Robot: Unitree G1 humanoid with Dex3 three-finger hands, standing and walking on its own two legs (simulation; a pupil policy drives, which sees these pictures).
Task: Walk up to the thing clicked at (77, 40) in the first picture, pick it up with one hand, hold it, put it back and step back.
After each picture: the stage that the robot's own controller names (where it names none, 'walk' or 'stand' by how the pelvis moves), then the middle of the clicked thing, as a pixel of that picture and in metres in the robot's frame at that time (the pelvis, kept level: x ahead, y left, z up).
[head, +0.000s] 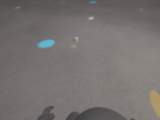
stand; (76, 39) +1.79 +0.41 -0.72
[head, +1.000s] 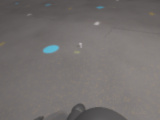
walk; (80, 45) +1.68 +0.41 -0.72
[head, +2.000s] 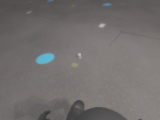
walk; (79, 56) +1.20 +0.33 -0.72
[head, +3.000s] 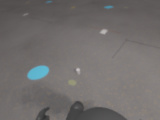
walk; (78, 71) +0.82 +0.28 -0.72
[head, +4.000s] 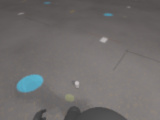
walk; (77, 84) +0.60 +0.20 -0.71
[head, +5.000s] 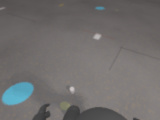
walk; (72, 90) +0.44 +0.21 -0.70
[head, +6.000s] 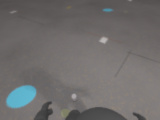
stand; (74, 97) +0.36 +0.20 -0.71
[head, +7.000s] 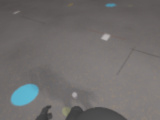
stand; (75, 95) +0.35 +0.22 -0.71
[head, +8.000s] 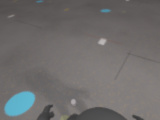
stand; (73, 102) +0.30 +0.21 -0.72
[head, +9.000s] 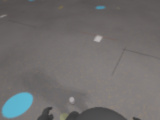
stand; (72, 100) +0.30 +0.24 -0.72
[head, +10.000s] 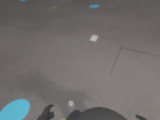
stand; (71, 104) +0.25 +0.24 -0.71
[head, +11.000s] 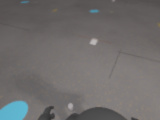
stand; (70, 106) +0.24 +0.22 -0.72
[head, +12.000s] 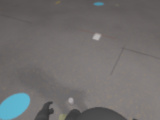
stand; (71, 101) +0.26 +0.22 -0.72
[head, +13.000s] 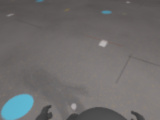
stand; (74, 107) +0.25 +0.19 -0.72
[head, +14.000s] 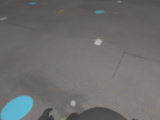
stand; (73, 104) +0.29 +0.21 -0.72
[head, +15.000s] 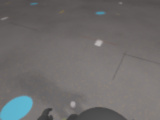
stand; (73, 105) +0.29 +0.20 -0.73
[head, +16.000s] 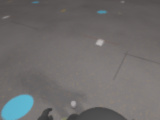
stand; (73, 104) +0.29 +0.20 -0.73
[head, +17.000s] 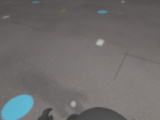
stand; (73, 104) +0.28 +0.20 -0.73
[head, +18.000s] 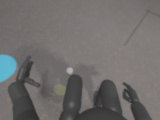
go down; (70, 71) +0.36 +0.20 -0.42
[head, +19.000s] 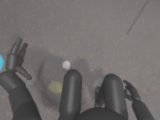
go down; (66, 65) +0.37 +0.22 -0.31
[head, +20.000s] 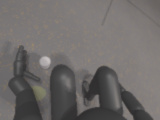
close in; (45, 63) +0.36 +0.25 -0.22
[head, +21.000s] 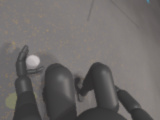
close; (32, 62) +0.36 +0.26 -0.22
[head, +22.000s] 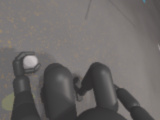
lift; (30, 63) +0.36 +0.27 -0.22
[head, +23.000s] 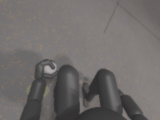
lift; (49, 69) +0.29 +0.25 -0.15
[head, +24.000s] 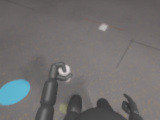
lift; (65, 74) +0.31 +0.18 +0.02
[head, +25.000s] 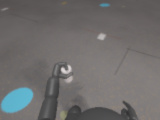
hold; (67, 74) +0.33 +0.17 +0.01
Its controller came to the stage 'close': yes
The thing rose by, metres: 0.72
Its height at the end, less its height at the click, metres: +0.68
